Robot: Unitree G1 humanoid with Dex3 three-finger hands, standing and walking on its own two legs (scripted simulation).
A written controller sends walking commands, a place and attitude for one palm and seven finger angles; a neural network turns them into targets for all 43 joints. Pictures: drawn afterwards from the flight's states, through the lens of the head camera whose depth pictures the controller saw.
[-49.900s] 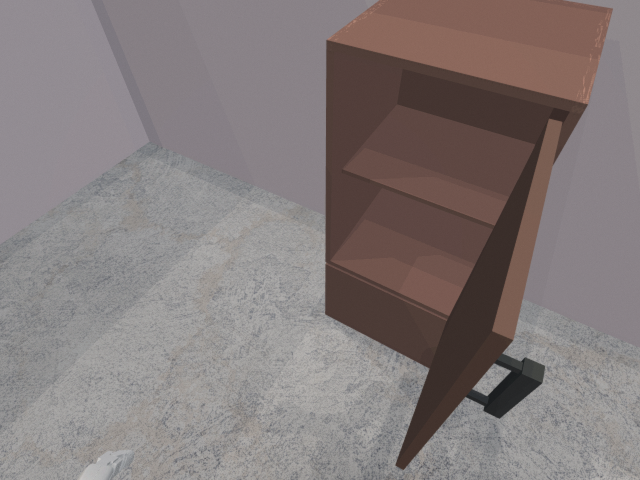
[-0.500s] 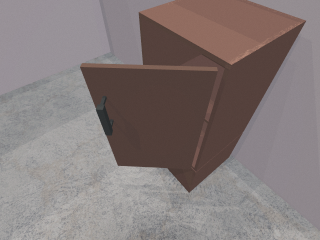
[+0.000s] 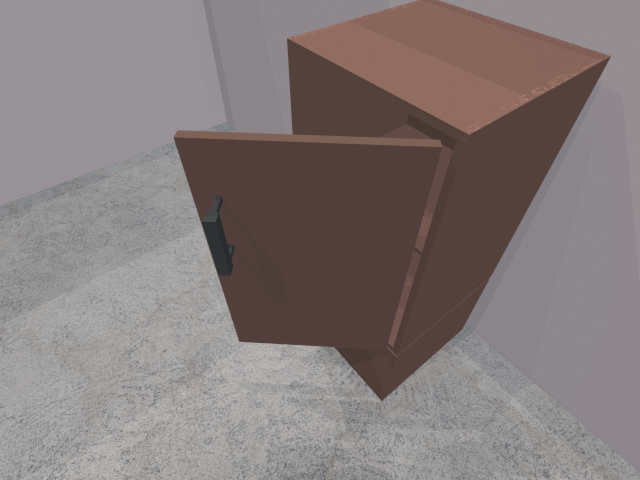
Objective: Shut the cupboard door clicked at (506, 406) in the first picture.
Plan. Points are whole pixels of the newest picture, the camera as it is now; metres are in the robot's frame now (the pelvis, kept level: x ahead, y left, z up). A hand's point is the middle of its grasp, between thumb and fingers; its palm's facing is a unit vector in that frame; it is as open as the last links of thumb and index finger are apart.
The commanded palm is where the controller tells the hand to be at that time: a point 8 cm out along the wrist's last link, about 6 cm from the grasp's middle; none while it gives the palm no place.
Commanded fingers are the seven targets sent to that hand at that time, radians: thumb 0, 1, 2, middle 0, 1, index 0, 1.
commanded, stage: come to a stop and stand still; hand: left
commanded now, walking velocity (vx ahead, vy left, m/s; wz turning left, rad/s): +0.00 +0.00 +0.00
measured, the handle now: (221, 236) +0.47 +0.19 +0.01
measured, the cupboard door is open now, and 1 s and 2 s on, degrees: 48 48 48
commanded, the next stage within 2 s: look again from close up in 0.80 s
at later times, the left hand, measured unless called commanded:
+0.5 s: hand out of the picture -0.01 +0.21 -0.16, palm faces -0.03 -0.98 -0.18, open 7.4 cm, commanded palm none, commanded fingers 0.00 0.90 0.90 -0.20 -0.30 -0.20 -0.30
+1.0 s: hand out of the picture -0.07 +0.21 -0.17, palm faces +0.00 -0.99 -0.15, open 7.4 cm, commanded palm none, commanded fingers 0.00 0.90 0.90 -0.20 -0.30 -0.20 -0.30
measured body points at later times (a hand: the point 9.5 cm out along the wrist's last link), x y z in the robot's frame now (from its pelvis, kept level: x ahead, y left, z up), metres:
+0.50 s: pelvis -0.03 +0.04 +0.01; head -0.03 +0.05 +0.46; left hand -0.01 +0.26 -0.15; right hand -0.02 -0.19 -0.14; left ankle +0.03 +0.11 -0.73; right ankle -0.01 -0.10 -0.72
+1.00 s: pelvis -0.04 +0.05 +0.01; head -0.04 +0.07 +0.46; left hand -0.07 +0.26 -0.15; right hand -0.04 -0.17 -0.14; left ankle +0.03 +0.11 -0.72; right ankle -0.01 -0.10 -0.72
